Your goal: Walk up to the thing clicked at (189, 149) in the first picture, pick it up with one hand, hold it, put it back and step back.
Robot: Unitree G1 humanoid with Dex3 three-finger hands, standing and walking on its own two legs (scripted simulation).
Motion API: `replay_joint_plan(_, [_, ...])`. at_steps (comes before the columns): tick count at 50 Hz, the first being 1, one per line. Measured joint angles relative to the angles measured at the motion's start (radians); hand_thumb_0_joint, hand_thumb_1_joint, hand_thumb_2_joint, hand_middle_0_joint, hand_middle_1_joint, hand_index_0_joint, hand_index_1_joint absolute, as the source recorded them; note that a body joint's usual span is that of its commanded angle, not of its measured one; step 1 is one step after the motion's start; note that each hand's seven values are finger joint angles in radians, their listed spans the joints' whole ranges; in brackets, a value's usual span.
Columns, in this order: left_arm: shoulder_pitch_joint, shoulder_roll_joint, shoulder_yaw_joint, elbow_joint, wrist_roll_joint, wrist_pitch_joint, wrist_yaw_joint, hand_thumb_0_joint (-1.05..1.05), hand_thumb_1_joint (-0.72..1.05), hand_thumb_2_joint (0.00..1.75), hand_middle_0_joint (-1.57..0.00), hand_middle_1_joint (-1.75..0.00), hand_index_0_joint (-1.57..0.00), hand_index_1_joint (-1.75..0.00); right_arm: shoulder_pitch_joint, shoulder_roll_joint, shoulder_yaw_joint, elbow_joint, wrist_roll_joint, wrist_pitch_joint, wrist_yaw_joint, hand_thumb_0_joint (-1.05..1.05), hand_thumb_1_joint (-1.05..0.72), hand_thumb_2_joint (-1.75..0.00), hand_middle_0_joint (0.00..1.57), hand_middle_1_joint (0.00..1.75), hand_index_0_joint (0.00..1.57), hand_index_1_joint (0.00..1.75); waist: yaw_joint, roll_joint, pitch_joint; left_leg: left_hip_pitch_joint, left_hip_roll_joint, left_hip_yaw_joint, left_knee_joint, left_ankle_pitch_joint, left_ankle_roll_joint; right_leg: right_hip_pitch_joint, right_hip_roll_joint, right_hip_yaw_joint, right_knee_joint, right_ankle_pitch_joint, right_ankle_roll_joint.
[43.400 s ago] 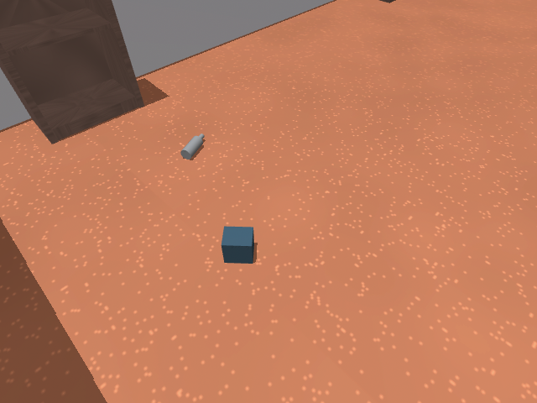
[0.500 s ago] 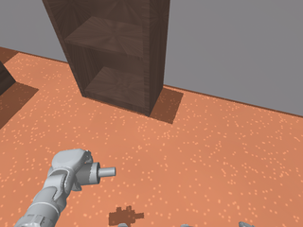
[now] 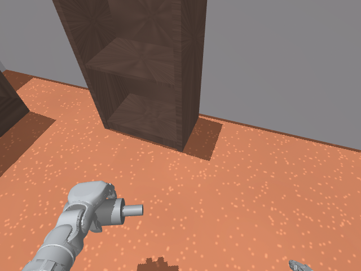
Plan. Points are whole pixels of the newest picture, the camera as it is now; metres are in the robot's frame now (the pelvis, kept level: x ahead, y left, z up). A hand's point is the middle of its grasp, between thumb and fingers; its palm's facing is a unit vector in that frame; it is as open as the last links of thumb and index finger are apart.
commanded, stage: hold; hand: left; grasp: from above
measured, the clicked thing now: (105, 212) +0.31 +0.21 -0.10
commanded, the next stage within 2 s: crouch in 1.52 s
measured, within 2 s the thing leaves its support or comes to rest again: neither
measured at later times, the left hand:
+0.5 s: hand (94, 213) +0.29 +0.22 -0.05, palm faces -0.47 -0.05 -0.88, open 9.2 cm
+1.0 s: hand (90, 216) +0.27 +0.22 -0.04, palm faces -0.47 -0.05 -0.88, open 9.2 cm
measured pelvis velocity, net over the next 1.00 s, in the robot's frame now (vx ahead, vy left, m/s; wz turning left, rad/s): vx -0.01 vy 0.00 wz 0.00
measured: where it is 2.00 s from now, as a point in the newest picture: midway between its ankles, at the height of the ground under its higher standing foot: outside the picture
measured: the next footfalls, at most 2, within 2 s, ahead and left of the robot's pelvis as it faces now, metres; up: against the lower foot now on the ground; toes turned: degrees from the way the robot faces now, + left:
none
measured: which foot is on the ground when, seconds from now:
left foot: down 0.00-1.00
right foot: down 0.00-1.00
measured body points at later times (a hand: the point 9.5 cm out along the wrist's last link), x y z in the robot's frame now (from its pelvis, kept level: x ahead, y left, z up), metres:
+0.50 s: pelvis +0.00 +0.00 +0.01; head +0.01 -0.01 +0.46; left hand +0.31 +0.22 +0.00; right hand +0.11 -0.27 -0.11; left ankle +0.02 +0.12 -0.72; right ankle -0.01 -0.14 -0.72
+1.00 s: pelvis -0.01 +0.00 +0.01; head +0.00 -0.02 +0.46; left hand +0.29 +0.22 +0.02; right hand +0.12 -0.26 -0.10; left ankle +0.02 +0.12 -0.72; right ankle -0.01 -0.14 -0.72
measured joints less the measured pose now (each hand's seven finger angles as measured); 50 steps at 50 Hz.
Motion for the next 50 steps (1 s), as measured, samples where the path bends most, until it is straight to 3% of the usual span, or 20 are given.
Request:
replay_joint_plan(24, [0.031,-0.003,-0.01,-0.073,0.006,0.002,-0.048,-0.04,0.09,0.36,-0.86,-0.21,-0.89,-0.22,-0.014,-0.002,0.003,-0.029,0.006,0.035,-0.001,0.01,-0.89,-0.89,0.21,0.3,0.2,0.3,0.014,0.006,0.025,0.087,-0.002,0.005,-0.082,0.041,-0.001,0.08,-0.001,0.004,-0.073,0.038,-0.002])
replay_joint_plan(50, [0.041,0.007,-0.017,-0.125,-0.014,-0.006,-0.102,-0.04,0.11,0.31,-0.88,-0.18,-0.9,-0.19,-0.04,-0.002,0.02,-0.045,0.016,0.04,-0.012,0.01,-0.89,-0.89,0.21,0.3,0.2,0.3,0.031,0.021,0.048,0.146,-0.005,0.005,-0.141,0.082,-0.001,0.135,-0.003,0.003,-0.122,0.074,-0.003])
